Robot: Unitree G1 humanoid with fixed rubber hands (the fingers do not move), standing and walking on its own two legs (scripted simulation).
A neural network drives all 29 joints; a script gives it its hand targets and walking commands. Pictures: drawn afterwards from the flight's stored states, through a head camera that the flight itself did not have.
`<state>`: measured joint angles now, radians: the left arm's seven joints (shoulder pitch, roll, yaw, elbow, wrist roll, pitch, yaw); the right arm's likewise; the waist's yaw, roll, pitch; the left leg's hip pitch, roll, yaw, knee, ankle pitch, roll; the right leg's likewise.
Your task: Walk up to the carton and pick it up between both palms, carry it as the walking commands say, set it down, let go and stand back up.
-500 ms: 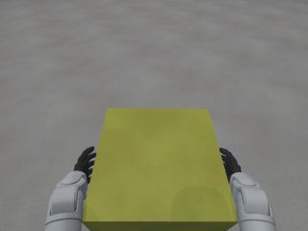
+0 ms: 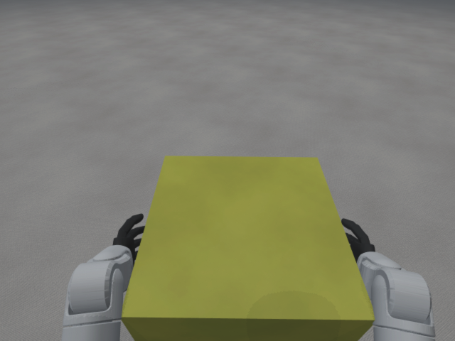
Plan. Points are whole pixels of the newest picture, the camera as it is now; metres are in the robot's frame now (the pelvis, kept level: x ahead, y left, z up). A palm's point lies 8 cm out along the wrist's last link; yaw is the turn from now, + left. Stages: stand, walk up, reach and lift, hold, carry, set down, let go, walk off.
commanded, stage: carry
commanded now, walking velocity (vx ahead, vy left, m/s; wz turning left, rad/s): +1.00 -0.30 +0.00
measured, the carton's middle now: (240, 264) +0.29 -0.03 +0.01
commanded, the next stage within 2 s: none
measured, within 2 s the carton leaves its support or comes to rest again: neither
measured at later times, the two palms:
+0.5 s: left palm (189, 177) +0.48 +0.08 +0.06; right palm (351, 170) +0.50 -0.30 +0.06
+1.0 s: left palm (252, 106) +0.86 -0.10 +0.05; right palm (364, 102) +0.88 -0.49 +0.05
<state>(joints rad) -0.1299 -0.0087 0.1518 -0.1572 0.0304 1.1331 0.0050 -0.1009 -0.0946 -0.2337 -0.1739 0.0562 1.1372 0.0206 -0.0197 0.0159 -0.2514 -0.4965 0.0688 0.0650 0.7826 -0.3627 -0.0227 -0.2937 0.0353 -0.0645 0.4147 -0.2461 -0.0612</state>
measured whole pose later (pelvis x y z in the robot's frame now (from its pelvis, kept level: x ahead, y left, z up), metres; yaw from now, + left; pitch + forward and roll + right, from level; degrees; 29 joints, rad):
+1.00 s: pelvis +0.61 -0.29 -0.03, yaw +2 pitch +2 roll -2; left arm -0.14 -0.05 0.22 -0.24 0.04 1.15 -0.02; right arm -0.14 -0.08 -0.24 -0.24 0.04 1.17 0.02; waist 0.00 0.03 -0.11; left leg -0.16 0.26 -0.02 0.95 -0.46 -0.09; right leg -0.50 -0.07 -0.12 0.67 -0.19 0.01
